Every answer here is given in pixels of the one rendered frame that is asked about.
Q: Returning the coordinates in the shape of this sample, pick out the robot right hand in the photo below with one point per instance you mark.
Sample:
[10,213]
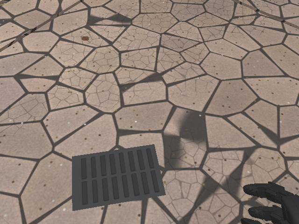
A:
[288,213]

